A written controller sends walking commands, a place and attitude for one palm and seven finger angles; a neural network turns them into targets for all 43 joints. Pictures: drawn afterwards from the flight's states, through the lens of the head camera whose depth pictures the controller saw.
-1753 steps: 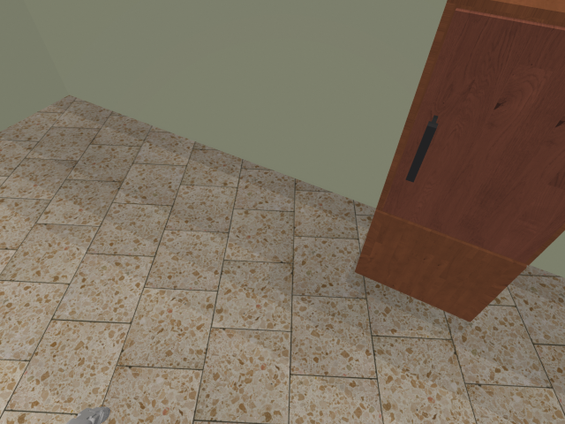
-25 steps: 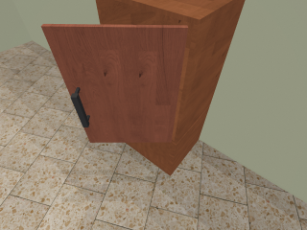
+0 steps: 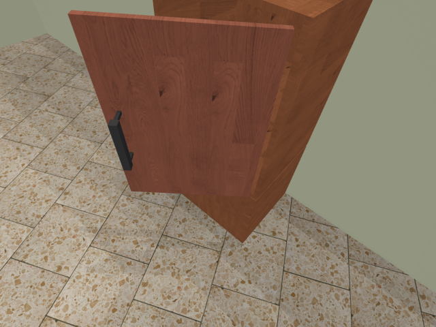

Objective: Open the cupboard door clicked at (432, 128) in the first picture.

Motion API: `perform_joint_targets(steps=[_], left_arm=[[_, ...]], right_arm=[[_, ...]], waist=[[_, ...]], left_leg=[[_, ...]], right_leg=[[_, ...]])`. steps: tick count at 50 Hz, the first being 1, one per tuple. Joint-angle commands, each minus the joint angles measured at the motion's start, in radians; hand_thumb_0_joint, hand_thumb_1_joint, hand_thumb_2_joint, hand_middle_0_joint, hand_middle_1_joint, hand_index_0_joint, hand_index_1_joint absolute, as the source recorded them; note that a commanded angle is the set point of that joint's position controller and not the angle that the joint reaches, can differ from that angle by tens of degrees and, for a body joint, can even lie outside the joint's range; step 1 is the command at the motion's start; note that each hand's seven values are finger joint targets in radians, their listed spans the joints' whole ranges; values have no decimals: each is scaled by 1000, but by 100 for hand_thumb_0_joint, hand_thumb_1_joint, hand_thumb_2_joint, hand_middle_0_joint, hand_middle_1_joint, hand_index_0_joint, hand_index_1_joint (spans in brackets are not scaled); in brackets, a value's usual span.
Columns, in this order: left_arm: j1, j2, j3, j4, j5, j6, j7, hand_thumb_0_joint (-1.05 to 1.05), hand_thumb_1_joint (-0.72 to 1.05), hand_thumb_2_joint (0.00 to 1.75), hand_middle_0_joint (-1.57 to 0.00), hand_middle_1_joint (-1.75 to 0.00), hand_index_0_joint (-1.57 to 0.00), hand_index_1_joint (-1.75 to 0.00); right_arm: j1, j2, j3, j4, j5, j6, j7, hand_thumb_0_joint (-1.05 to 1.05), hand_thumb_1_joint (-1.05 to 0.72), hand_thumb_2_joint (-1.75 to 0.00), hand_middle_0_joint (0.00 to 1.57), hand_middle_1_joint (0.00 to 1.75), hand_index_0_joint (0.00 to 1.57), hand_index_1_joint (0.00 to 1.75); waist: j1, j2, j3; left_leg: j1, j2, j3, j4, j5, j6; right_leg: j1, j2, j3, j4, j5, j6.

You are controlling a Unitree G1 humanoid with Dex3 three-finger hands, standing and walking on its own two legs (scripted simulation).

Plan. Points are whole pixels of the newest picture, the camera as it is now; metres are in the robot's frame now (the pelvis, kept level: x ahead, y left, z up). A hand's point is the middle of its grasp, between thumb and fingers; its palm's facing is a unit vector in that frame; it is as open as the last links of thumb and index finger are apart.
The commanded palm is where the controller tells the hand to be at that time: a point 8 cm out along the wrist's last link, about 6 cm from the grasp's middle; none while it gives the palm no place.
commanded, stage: shuffle to correct the standing spot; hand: left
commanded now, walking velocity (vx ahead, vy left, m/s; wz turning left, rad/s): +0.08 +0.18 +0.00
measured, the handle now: (123, 141) +0.55 +0.30 -0.05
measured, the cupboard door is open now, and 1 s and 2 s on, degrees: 39 39 39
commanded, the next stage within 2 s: come to a stop and stand still in 0.28 s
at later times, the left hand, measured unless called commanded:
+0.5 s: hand out of the picture +0.02 +0.28 -0.18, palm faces +0.12 -0.96 -0.27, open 7.4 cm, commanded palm none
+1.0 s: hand out of the picture +0.07 +0.25 -0.16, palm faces +0.05 -0.97 -0.23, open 7.3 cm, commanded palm none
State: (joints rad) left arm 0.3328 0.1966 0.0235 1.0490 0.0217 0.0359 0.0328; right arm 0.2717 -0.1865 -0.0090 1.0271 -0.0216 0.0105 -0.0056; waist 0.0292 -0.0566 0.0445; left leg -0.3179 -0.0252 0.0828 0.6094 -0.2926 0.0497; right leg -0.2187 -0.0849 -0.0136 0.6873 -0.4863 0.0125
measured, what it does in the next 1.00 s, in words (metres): steps on the spot: left foot, then right foot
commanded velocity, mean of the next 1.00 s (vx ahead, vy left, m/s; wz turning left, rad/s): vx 0.00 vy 0.01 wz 0.03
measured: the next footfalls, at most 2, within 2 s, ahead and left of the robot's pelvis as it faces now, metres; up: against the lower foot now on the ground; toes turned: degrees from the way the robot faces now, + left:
left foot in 0.44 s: +0.07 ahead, +0.18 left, +0.00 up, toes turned +6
right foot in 0.78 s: +0.05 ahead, -0.02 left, +0.00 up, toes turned +2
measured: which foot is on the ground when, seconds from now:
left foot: down 0.00-0.14, up 0.16-0.42, down 0.44-1.00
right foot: down 0.00-0.44, up 0.46-0.76, down 0.78-1.00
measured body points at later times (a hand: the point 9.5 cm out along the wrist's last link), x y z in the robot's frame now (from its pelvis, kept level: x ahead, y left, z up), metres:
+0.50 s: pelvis +0.03 +0.07 -0.01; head +0.06 +0.09 +0.44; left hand +0.01 +0.33 -0.16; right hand +0.17 -0.16 -0.14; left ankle +0.07 +0.19 -0.73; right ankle -0.03 -0.09 -0.69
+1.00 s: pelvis +0.02 +0.07 +0.01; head +0.02 +0.06 +0.46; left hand +0.06 +0.30 -0.14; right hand +0.02 -0.16 -0.15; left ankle +0.03 +0.18 -0.72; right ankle +0.01 -0.02 -0.72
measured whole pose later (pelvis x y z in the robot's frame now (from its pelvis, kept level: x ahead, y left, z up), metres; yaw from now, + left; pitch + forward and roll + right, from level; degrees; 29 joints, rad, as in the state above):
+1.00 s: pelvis +0.02 +0.07 +0.01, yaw +3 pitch +0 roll -1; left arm 0.28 0.16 0.00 0.99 0.01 0.00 0.05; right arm 0.35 -0.19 -0.01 1.02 -0.03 0.01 -0.01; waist -0.04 0.04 -0.01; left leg -0.29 0.03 0.08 0.60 -0.30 0.02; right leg -0.23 0.02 -0.08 0.56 -0.33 -0.04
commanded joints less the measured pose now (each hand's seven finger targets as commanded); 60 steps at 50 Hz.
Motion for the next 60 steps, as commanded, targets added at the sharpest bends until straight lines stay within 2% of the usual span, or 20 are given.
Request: perform_joint_targets(steps=[1,5,7,8,13,18,20,22,23,27,35,37,39,40,41,44,47,48,52,60], left_arm=[[-15,56,16,-85,2,-27,1,0,90,90,-20,-30,-20,-30],[109,45,21,-44,2,-43,3,0,90,90,-20,-30,-20,-30],[162,204,59,-50,11,-55,16,0,90,90,-20,-30,-20,-30],[173,215,58,-60,6,-61,18,0,90,90,-20,-30,-20,-30],[38,174,56,-91,17,-67,19,0,90,90,-20,-30,-20,-30],[6,234,77,-113,19,-48,12,0,90,90,-20,-30,-20,-30],[-19,228,76,-124,14,-36,8,0,90,90,-20,-30,-20,-30],[3,93,45,-165,1,-17,8,0,90,90,-20,-30,-20,-30],[-22,85,38,-181,0,-13,16,0,90,90,-20,-30,-20,-30],[-2,78,28,-101,-1,-18,3,0,90,90,-20,-30,-20,-30],[5,37,19,-93,-1,-10,-15,0,90,90,-20,-30,-20,-30],[42,50,20,-81,4,-26,-10,0,90,90,-20,-30,-20,-30],[76,97,3,-88,20,-24,24,0,90,90,-20,-30,-20,-30],[-60,147,4,-134,6,-38,18,0,90,90,-20,-30,-20,-30],[-91,145,16,-176,3,-45,21,0,90,90,-20,-30,-20,-30],[-104,114,14,-169,2,-68,25,0,90,90,-20,-30,-20,-30],[-54,65,2,-143,-6,-74,17,0,90,90,-20,-30,-20,-30],[-51,74,1,-125,-10,-65,13,0,90,90,-20,-30,-20,-30],[-9,73,-10,-78,-10,-67,6,0,90,90,-20,-30,-20,-30],[-14,88,-17,-42,-13,-75,8,0,90,90,-20,-30,-20,-30]], right_arm=[[68,-153,-31,-60,-2,-18,-14,0,-90,-90,20,30,20,30],[-30,-133,-28,-99,6,-15,-13,0,-90,-90,20,30,20,30],[-65,-72,-31,-148,10,-11,-2,0,-90,-90,20,30,20,30],[-91,-105,-40,-155,1,0,-1,0,-90,-90,20,30,20,30],[-112,-64,-37,-147,6,15,25,0,-90,-90,20,30,20,30],[-109,-52,-37,-162,15,10,32,0,-90,-90,20,30,20,30],[5,-84,-47,-131,9,0,24,0,-90,-90,20,30,20,30],[109,-245,-81,-128,5,-10,7,0,-90,-90,20,30,20,30],[99,-242,-72,-137,6,-8,-1,0,-90,-90,20,30,20,30],[-87,-128,-34,-134,-6,-35,-23,0,-90,-90,20,30,20,30],[-30,-158,-57,-78,-10,-10,-28,0,-90,-90,20,30,20,30],[-31,-118,-49,-69,-1,-11,-23,0,-90,-90,20,30,20,30],[-111,-134,-50,-134,15,-13,-16,0,-90,-90,20,30,20,30],[-23,-71,-39,-125,4,7,2,0,-90,-90,20,30,20,30],[1,-92,-41,-124,-4,15,11,0,-90,-90,20,30,20,30],[48,-44,-25,-116,-5,2,11,0,-90,-90,20,30,20,30],[103,-62,-10,-84,-7,-29,0,0,-90,-90,20,30,20,30],[81,-73,-5,-73,-5,-35,-3,0,-90,-90,20,30,20,30],[45,-69,3,-55,0,-37,-11,0,-90,-90,20,30,20,30],[72,-63,12,22,5,-43,-14,0,-90,-90,20,30,20,30]], waist=[[-28,227,-25],[53,111,-75],[73,-228,-28],[72,-129,-25],[17,-140,11],[14,-149,-21],[-45,-97,-85],[-73,317,-187],[-80,214,-164],[-6,218,-77],[-31,160,-96],[-8,75,-71],[7,-50,12],[-78,-72,-57],[-76,-82,-7],[-91,15,33],[-64,87,40],[-45,202,32],[-18,24,42],[-34,39,-14]], left_leg=[[123,278,-330,-282,244,183],[-42,173,-176,-125,252,104],[-347,-6,-3,198,-194,-37],[-324,27,-82,377,-255,-54],[-327,64,-48,411,-120,-80],[-48,3,70,57,-14,-80],[174,8,94,-131,170,-71],[312,400,-342,-211,741,124],[218,435,-323,-228,731,199],[55,311,-214,-275,526,144],[76,325,-229,-296,235,117],[-10,255,-174,-219,167,56],[21,104,3,31,-24,-63],[32,72,-1,113,-108,-60],[-15,67,-15,197,-92,-46],[43,86,-27,57,-45,-32],[61,151,-123,-165,98,3],[9,161,-165,-225,79,15],[-28,135,-125,-242,13,3],[87,128,-89,-219,129,-12]], right_leg=[[-226,27,-46,242,-121,-47],[79,5,-53,-163,185,-33],[240,-419,395,-386,516,-179],[149,-470,401,-384,625,-246],[129,-286,69,-289,828,-166],[6,-234,7,-209,733,-117],[-67,-174,-42,-47,632,-65],[-290,17,-93,361,-187,26],[-282,16,-13,457,-201,3],[-196,3,23,359,0,-1],[-52,51,-28,-47,80,-15],[76,42,-4,-276,235,-20],[-84,-87,201,-419,311,-58],[-160,-113,190,-471,-128,-111],[-207,-107,212,-481,-148,-132],[-215,-96,140,-412,14,-156],[-146,3,67,-285,163,-86],[-79,21,34,-244,172,-72],[5,-1,73,-309,194,-72],[16,-21,86,-319,311,-71]])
